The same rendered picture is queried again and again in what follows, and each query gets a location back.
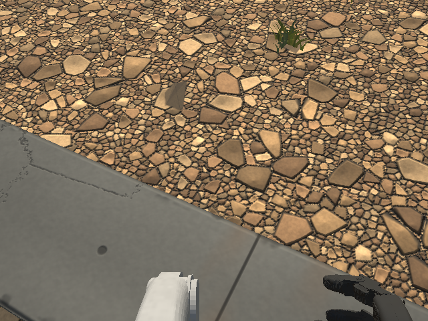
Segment right robot hand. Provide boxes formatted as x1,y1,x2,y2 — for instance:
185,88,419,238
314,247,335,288
315,274,413,321

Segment left robot thigh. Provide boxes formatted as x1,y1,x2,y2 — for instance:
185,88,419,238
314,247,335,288
135,272,199,321

